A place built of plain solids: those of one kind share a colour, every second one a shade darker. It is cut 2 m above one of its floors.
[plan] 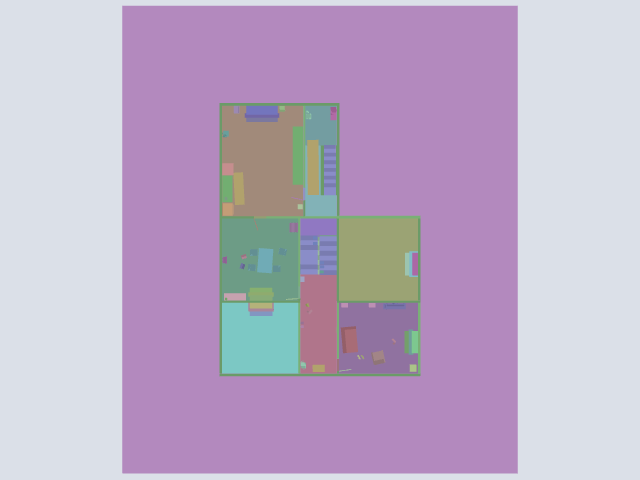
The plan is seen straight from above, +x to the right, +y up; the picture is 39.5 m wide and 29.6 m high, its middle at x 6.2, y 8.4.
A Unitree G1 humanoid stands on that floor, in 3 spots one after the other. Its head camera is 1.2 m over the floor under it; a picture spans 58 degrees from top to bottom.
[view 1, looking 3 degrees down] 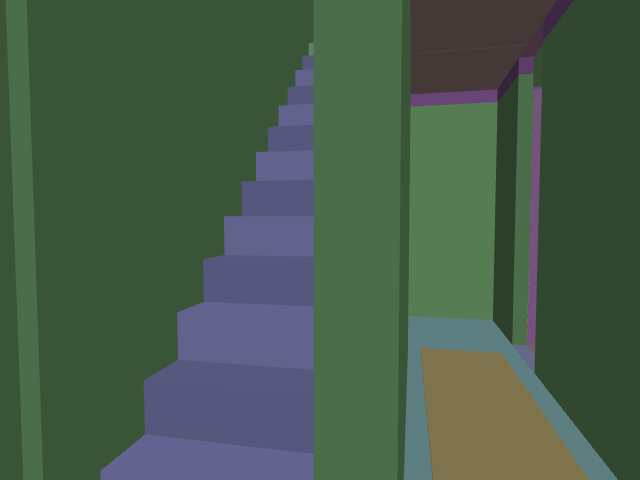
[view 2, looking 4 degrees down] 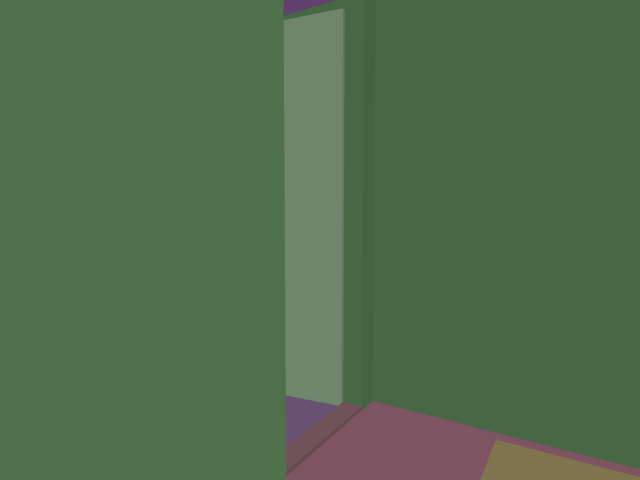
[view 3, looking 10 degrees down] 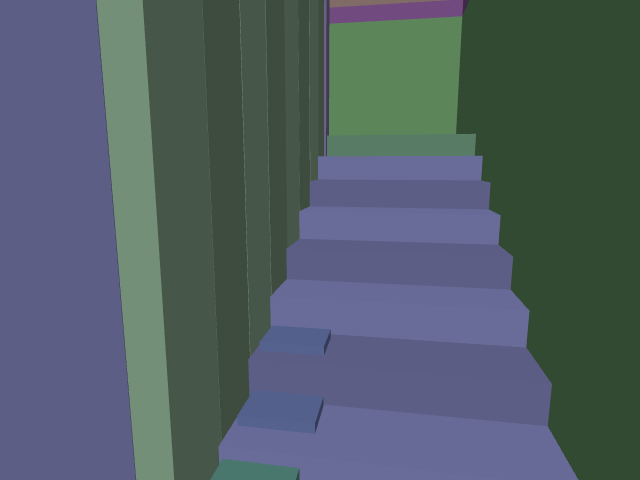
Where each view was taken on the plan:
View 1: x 6.22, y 15.18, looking -78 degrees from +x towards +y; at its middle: wall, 0.96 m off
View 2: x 6.12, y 2.58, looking -58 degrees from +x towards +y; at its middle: leaf_parlour_door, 2.63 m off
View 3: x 6.71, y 5.37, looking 100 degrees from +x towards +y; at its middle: stair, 2.42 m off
